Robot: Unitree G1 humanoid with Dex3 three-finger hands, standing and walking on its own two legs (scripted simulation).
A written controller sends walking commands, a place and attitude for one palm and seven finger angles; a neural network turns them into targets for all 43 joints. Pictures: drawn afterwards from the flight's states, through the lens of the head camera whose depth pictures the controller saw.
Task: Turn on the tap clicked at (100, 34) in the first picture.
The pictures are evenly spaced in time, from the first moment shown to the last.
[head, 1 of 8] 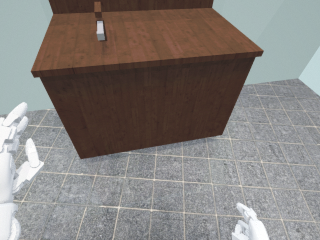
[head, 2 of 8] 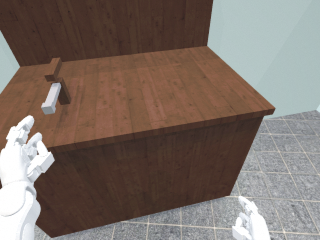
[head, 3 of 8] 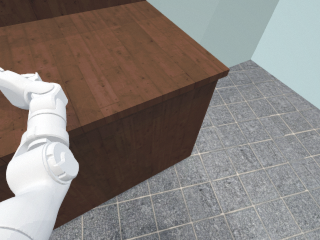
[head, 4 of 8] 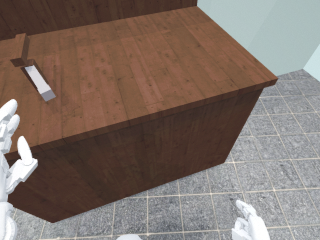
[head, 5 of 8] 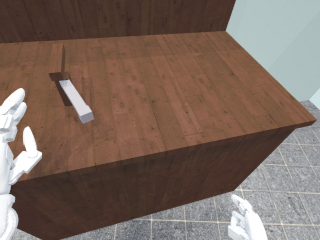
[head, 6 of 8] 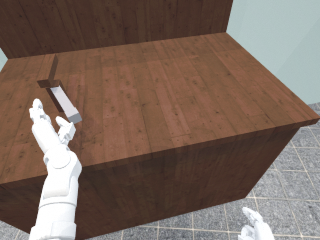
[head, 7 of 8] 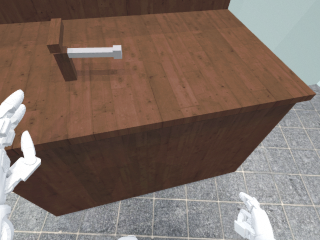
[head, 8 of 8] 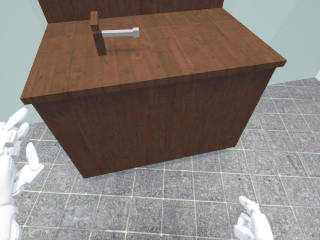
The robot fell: no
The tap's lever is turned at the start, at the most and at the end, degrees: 0 82 82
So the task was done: no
